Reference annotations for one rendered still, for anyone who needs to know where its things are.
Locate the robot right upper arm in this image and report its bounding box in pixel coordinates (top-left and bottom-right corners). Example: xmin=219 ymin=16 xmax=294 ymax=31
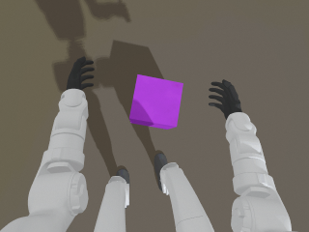
xmin=231 ymin=195 xmax=297 ymax=232

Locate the carton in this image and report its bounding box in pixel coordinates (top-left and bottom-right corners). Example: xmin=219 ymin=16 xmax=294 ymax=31
xmin=129 ymin=74 xmax=183 ymax=130

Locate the right robot shin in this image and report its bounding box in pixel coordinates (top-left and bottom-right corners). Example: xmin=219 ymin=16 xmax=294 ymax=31
xmin=160 ymin=162 xmax=182 ymax=173

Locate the right robot hand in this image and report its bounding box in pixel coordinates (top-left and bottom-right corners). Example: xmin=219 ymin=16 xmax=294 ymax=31
xmin=209 ymin=79 xmax=242 ymax=120

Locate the left robot forearm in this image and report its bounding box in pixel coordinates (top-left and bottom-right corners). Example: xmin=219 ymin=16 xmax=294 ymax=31
xmin=28 ymin=88 xmax=89 ymax=213

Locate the robot left upper arm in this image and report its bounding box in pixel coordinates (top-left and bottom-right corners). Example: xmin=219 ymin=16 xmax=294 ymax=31
xmin=0 ymin=171 xmax=89 ymax=232

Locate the robot shin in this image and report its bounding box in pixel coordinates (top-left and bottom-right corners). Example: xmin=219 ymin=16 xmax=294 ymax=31
xmin=105 ymin=176 xmax=126 ymax=190
xmin=160 ymin=162 xmax=182 ymax=173

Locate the right robot forearm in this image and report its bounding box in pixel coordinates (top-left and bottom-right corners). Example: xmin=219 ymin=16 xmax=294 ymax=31
xmin=225 ymin=112 xmax=292 ymax=231

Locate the left robot shin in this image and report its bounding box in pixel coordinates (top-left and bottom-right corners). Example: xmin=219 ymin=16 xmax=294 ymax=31
xmin=105 ymin=176 xmax=126 ymax=190

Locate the left robot hand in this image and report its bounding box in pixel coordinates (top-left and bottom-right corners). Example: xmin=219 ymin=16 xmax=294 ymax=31
xmin=66 ymin=56 xmax=94 ymax=91

